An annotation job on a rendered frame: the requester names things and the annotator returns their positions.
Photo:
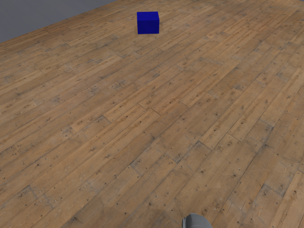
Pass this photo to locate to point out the robot right thigh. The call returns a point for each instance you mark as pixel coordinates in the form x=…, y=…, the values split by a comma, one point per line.
x=195, y=221

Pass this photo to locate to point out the carton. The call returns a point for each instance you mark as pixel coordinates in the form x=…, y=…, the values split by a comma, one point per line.
x=148, y=22

